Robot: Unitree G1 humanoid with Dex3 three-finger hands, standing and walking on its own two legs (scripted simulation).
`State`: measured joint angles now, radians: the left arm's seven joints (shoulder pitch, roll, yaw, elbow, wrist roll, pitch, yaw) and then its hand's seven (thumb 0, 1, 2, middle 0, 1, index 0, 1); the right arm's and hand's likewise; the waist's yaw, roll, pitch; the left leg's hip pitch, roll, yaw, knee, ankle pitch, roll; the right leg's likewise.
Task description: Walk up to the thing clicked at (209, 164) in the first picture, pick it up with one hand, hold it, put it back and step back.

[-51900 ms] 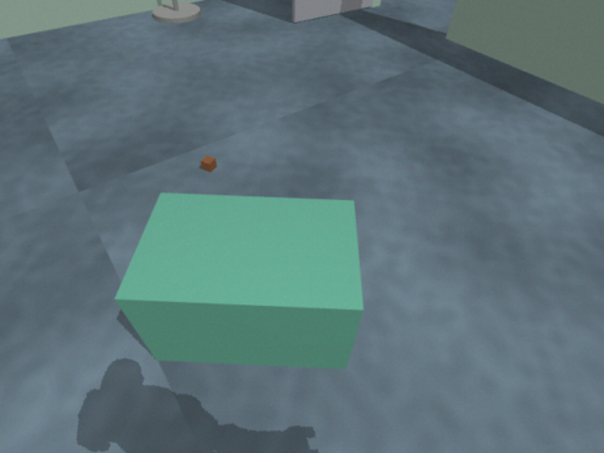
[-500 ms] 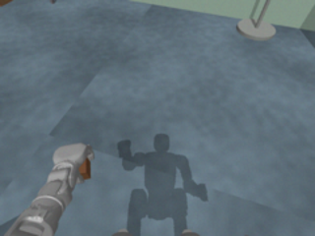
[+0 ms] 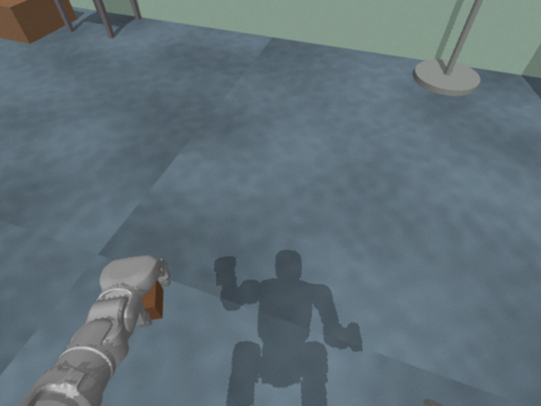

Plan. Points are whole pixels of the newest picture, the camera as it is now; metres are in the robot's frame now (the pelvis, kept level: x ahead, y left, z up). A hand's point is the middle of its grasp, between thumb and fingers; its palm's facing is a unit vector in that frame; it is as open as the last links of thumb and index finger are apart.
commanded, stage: hold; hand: left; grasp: from above
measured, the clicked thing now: (143, 300) +0.32 +0.23 -0.09
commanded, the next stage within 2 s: crouch in 1.56 s
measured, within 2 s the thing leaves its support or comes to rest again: neither
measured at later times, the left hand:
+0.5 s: hand (136, 311) +0.28 +0.22 -0.04, palm faces -0.44 -0.07 -0.90, open 8.5 cm
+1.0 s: hand (131, 319) +0.27 +0.21 -0.02, palm faces -0.43 -0.07 -0.90, open 8.5 cm
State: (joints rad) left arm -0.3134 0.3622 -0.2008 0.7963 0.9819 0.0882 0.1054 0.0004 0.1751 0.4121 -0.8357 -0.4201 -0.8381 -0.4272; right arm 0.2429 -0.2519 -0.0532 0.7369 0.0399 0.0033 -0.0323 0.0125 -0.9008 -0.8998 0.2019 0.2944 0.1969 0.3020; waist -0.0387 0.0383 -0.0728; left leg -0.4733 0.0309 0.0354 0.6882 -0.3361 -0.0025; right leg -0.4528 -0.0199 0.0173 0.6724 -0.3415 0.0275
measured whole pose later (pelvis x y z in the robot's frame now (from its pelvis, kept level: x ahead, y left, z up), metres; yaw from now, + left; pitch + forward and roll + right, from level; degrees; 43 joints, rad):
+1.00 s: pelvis -0.02 +0.00 +0.02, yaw +0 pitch +0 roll +0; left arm -0.22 0.38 -0.22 0.61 0.98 0.06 -0.02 0.00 0.18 0.40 -0.83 -0.42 -0.83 -0.43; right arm 0.19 -0.25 -0.03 0.68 0.06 0.05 -0.05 0.01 -0.91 -0.90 0.20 0.29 0.20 0.30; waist 0.00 0.05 -0.01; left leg -0.29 0.03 0.05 0.51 -0.23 0.00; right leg -0.29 -0.02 0.03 0.53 -0.25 0.02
